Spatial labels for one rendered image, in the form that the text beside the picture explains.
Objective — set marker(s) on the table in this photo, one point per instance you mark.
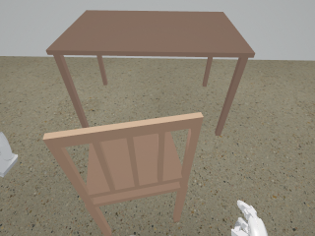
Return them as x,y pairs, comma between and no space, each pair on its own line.
153,34

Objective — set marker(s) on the chair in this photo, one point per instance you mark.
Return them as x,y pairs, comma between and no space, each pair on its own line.
129,161

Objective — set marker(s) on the left robot hand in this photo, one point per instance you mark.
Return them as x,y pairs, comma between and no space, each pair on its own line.
7,158

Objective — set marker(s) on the right robot hand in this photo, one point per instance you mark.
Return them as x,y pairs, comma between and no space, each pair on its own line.
255,225

